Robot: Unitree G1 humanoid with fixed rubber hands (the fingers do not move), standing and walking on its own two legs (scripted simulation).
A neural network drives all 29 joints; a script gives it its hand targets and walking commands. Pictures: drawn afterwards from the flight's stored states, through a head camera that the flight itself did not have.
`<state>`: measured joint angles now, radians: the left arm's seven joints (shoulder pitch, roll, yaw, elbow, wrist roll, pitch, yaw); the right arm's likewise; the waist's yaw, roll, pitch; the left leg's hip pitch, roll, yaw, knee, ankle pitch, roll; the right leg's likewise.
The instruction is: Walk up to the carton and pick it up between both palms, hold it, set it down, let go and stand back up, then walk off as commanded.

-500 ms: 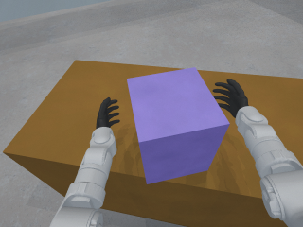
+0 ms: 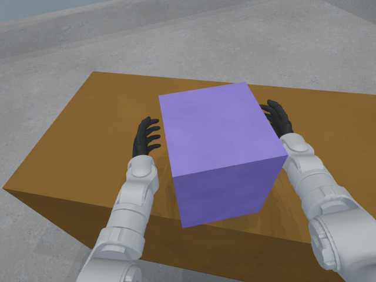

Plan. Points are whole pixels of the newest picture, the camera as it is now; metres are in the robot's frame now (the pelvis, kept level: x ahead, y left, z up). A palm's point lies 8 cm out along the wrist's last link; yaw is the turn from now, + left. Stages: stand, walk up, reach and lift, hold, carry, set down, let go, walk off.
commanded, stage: reach and lift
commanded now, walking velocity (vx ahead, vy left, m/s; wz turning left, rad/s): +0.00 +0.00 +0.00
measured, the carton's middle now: (212, 158) +0.40 +0.02 +0.02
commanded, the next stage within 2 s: none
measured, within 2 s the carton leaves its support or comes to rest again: leaves its support in 1.30 s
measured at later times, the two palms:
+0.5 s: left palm (143, 152) +0.37 +0.17 +0.08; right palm (280, 134) +0.44 -0.12 +0.08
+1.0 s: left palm (142, 154) +0.36 +0.17 +0.08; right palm (275, 137) +0.43 -0.11 +0.08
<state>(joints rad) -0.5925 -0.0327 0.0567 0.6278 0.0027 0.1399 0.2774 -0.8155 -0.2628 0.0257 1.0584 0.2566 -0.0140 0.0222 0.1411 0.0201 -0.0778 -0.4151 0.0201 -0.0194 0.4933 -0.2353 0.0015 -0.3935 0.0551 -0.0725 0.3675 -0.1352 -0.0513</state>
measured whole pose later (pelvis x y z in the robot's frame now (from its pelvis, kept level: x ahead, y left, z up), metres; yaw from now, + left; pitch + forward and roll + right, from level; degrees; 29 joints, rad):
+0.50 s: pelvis +0.00 +0.00 +0.00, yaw +0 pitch +9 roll -2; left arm -0.59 -0.05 0.06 0.61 0.00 0.16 0.32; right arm -0.81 -0.25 0.03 1.06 0.26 -0.01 -0.01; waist 0.14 0.02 -0.08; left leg -0.42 0.02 -0.02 0.49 -0.23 0.00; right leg -0.39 0.06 -0.07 0.37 -0.13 -0.05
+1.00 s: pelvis +0.00 +0.00 +0.00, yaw +0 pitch +9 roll -2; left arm -0.59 -0.05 0.06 0.65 0.00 0.14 0.34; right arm -0.80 -0.21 0.02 1.06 0.22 0.00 -0.03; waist 0.14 0.02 -0.11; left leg -0.42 0.02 -0.02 0.49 -0.23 0.00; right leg -0.39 0.06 -0.07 0.37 -0.13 -0.05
